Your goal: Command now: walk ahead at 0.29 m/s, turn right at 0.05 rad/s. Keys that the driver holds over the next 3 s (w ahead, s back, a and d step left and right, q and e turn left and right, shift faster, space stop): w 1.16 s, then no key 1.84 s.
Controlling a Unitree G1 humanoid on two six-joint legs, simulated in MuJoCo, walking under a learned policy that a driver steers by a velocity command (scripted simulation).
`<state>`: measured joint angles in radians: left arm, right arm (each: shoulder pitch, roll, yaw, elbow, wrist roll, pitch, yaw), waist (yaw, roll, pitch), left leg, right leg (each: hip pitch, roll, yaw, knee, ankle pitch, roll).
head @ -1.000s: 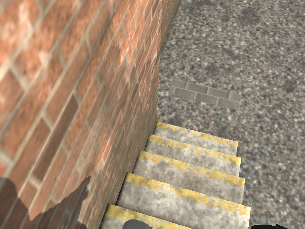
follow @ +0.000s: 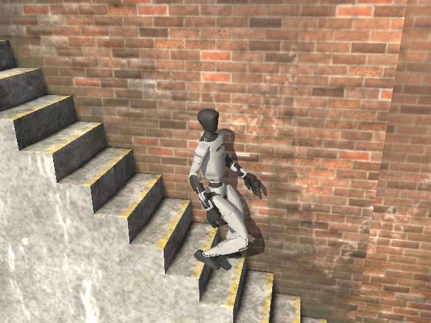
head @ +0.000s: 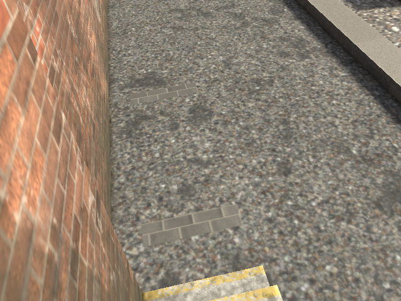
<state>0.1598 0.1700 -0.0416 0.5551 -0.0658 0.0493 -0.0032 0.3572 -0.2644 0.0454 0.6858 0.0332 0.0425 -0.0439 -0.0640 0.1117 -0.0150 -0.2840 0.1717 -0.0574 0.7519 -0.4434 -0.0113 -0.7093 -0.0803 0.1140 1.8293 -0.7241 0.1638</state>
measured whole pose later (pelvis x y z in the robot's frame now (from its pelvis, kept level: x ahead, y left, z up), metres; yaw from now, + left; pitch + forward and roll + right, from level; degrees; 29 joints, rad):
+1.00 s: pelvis +0.40 +0.09 -0.28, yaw -3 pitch -2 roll +0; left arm 0.23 0.17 0.04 0.76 -0.03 0.01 -0.02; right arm 0.63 -0.10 0.01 1.06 0.06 -0.02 -0.11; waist -0.04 -0.09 -0.01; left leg -0.25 0.02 0.08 1.17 -0.86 0.00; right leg -0.75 0.04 0.19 1.00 0.34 -0.01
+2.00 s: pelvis +0.64 +0.12 -0.58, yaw -6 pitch -1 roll -2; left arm 0.16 0.08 -0.01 0.64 -0.06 0.10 0.00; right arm 0.48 -0.16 0.01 0.92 0.06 0.08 0.00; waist -0.10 0.00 0.01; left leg -0.25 0.04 -0.16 0.41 -0.14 0.00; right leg -0.63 -0.01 -0.02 1.77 -0.89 0.04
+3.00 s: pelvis +0.60 +0.17 -0.56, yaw -7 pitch +1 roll -5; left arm 0.37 0.15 -0.02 0.58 -0.05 0.09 -0.04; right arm 0.45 -0.31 -0.03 0.72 0.04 0.04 -0.01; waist 0.06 0.06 0.06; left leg -0.29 0.15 0.14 0.27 -0.15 0.06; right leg -0.70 0.12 0.08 1.59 -0.91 0.02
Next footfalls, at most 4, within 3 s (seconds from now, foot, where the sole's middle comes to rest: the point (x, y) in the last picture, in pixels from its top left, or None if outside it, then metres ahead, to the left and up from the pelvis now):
0.16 left None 0.08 0.11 -0.75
0.40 right None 0.21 -0.19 -0.75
0.78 left None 0.31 0.19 -0.95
1.14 right None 0.56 -0.04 -1.16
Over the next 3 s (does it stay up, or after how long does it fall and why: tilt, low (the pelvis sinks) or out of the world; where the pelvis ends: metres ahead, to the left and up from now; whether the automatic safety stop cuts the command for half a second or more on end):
stays up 0.60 0.17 -0.56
